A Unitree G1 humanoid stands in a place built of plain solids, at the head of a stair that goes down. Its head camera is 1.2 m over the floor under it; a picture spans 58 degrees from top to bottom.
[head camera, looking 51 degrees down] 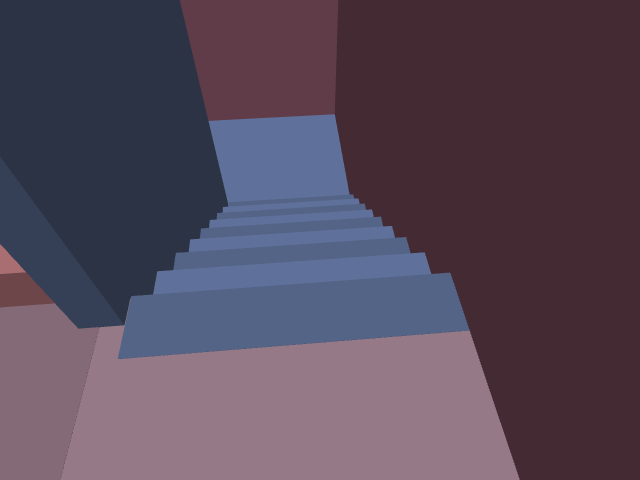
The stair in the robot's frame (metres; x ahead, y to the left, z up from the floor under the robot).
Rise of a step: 0.17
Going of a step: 0.22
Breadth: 1.10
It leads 5 degrees to the left of straight ahead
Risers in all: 9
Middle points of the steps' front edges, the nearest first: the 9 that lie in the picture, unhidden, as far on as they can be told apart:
0.79 0.06 0.00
1.01 0.08 -0.17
1.23 0.10 -0.35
1.45 0.12 -0.52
1.67 0.14 -0.70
1.89 0.16 -0.87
2.12 0.18 -1.05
2.34 0.20 -1.22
2.56 0.22 -1.40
